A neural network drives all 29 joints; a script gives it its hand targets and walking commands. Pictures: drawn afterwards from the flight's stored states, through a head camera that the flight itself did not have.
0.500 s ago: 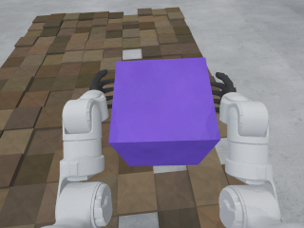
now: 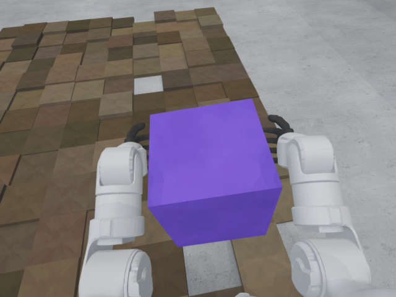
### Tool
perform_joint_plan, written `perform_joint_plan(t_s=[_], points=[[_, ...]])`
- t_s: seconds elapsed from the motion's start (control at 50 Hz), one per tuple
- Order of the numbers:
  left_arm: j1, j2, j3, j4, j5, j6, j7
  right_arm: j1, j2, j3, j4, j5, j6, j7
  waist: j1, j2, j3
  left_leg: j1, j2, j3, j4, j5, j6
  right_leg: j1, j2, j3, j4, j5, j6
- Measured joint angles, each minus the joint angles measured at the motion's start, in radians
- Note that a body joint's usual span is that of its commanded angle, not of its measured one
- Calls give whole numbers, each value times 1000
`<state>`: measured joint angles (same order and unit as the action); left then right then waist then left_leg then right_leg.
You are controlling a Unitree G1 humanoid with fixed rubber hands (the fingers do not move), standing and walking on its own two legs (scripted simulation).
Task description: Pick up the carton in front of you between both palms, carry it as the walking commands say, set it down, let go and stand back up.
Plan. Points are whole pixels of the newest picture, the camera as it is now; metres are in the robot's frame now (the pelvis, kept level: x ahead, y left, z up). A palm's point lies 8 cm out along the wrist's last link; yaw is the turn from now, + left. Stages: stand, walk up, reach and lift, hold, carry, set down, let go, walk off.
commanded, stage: carry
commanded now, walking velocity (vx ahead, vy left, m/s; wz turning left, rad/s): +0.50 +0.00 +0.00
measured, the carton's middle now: (211, 178) +0.37 +0.00 +0.01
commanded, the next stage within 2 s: none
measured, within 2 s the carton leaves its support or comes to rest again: neither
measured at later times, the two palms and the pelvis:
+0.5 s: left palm (156, 24) +0.70 +0.12 +0.20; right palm (275, 37) +0.65 -0.16 +0.18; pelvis +0.30 +0.02 +0.05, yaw -1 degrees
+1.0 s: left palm out of the picture +0.98 +0.17 +0.23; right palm out of the picture +1.00 -0.12 +0.22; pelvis +0.60 -0.01 +0.04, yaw +0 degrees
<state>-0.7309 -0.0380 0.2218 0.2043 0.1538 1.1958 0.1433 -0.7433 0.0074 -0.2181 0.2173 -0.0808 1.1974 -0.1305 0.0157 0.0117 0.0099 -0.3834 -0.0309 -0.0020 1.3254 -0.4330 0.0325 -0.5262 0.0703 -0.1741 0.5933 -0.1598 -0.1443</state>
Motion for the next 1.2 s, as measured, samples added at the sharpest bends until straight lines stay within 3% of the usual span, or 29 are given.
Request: perform_joint_plan(t_s=[0.04, 0.1, 0.16, 0.22, 0.3, 0.34, 0.36, 0.4, 0.46, 0.52, 0.58, 0.62, 0.66, 0.68, 0.72, 0.74, 0.78, 0.9, 1.0, 1.06, 1.1, 1.16, 1.2], points=[[35, 7, -6, -22, -34, 8, 19, 30, 24, 1, -28, -15, 4, -6, 28, -13, 23, -119, 11, -12, 86, 27, 10, 38, 1, 3, -14, -25, -4], [63, 10, -8, -62, -89, 3, 53, 70, 56, -8, -97, -34, -3, -12, 57, -29, 50, -257, 44, -6, 54, 44, 14, 103, -7, 11, -56, -57, -3], [68, 4, -3, -80, -114, -21, 66, 105, 75, -17, -155, -47, -28, -12, 70, -41, 49, -327, 68, 15, -119, 4, 6, 166, -23, 25, -99, -88, 6], [65, 0, -1, -88, -123, -41, 69, 129, 81, -15, -189, -51, -51, -12, 66, -44, 28, -338, 67, 41, -322, 54, 5, 231, -42, 44, -135, -126, 23], [52, 2, -5, -102, -118, -48, 68, 138, 76, 8, -219, -47, -61, -25, 36, -44, -8, -263, 39, 99, -583, 172, 8, 327, -64, 64, -151, -197, 52], [44, 16, -1, -102, -113, -42, 55, 132, 78, 22, -210, -42, -67, -33, 13, -75, -15, -193, 2, 117, -645, 312, 19, 350, -102, 65, -86, -234, 62], [42, 26, 3, -102, -110, -34, 46, 129, 82, 30, -202, -41, -67, -39, 0, -103, -14, -154, -25, 133, -661, 288, 39, 344, -135, 71, -21, -131, 73], [45, 49, 20, -116, -106, -12, 23, 105, 92, 50, -182, -35, -56, -55, -50, -105, -15, -84, -48, 139, -709, 230, 67, 264, -152, 107, 209, -92, 112], [8, 67, 42, -140, -101, 23, 3, 65, 75, 80, -202, 2, -15, -94, -122, -43, -11, -16, -35, 113, -770, 209, 88, 82, -77, 194, 526, -271, 131], [-63, 67, 62, -159, -81, 57, -6, 11, 44, 77, -238, 61, 33, -134, -156, -9, -10, 42, -13, 94, -804, 178, 72, -36, -67, 223, 432, -280, 118], [-122, 73, 80, -155, -60, 91, -15, -68, 26, 57, -219, 88, 78, -149, -165, -4, -30, 97, 6, 90, -787, 107, 53, -70, -86, 225, 173, -104, 128], [-157, 77, 87, -135, -49, 114, -15, -120, 14, 41, -183, 91, 108, -148, -153, -6, -50, 135, 23, 86, -740, 33, 30, -35, -93, 199, -5, 60, 126], [-205, 81, 84, -94, -41, 132, -8, -176, -10, 26, -137, 89, 137, -134, -127, -6, -73, 148, 50, 76, -618, -72, 14, 21, -87, 151, -89, 147, 101], [-225, 77, 79, -73, -36, 131, -2, -202, -29, 20, -111, 88, 148, -122, -106, 14, -74, 123, 66, 46, -512, -104, 7, 18, -65, 127, -41, 123, 50], [-252, 67, 65, -33, -32, 145, 19, -233, -57, 6, -64, 82, 177, -99, -74, 21, -75, 33, 45, -3, -277, -94, 7, 29, -48, 118, 23, 31, -59], [-256, 64, 64, -22, -34, 159, 28, -245, -63, 2, -45, 78, 195, -94, -59, 19, -75, -16, 33, -5, -186, -74, 9, 43, -43, 126, 27, 7, -96], [-260, 61, 74, -13, -40, 187, 39, -268, -65, -6, -17, 67, 226, -87, -27, 21, -74, -108, 25, 12, -88, -19, 6, 79, -43, 136, 6, 3, -114], [-284, 59, 121, 67, -54, 192, 64, -285, -20, -58, 37, -12, 244, -75, 51, 11, -75, -305, 51, 17, -194, 97, -25, 209, -54, 140, -107, -35, -60], [-264, 39, 111, 106, -68, 139, 87, -254, -2, -97, 42, -60, 215, -57, 82, 2, -77, -345, 57, 29, -478, 242, -21, 331, -58, 141, -139, -122, -37], [-254, 40, 103, 101, -76, 123, 98, -243, 4, -99, 47, -68, 189, -48, 66, -4, -74, -253, 35, 83, -731, 351, 10, 391, -72, 135, -82, -203, 33], [-258, 65, 98, 102, -82, 113, 89, -249, 17, -84, 61, -75, 161, -46, 36, -14, -64, -217, 30, 89, -733, 371, 37, 335, -74, 142, 138, -264, 80], [-244, 75, 98, 108, -71, 98, 71, -211, 43, -67, 49, -79, 136, -55, -18, -43, -18, -191, 13, 93, -680, 274, 40, 156, -47, 198, 533, -283, 94], [-225, 60, 88, 73, -61, 110, 71, -170, 47, -67, -1, -64, 144, -60, -41, -41, 15, -144, 10, 87, -721, 264, 33, 56, -50, 194, 618, -246, 100]])
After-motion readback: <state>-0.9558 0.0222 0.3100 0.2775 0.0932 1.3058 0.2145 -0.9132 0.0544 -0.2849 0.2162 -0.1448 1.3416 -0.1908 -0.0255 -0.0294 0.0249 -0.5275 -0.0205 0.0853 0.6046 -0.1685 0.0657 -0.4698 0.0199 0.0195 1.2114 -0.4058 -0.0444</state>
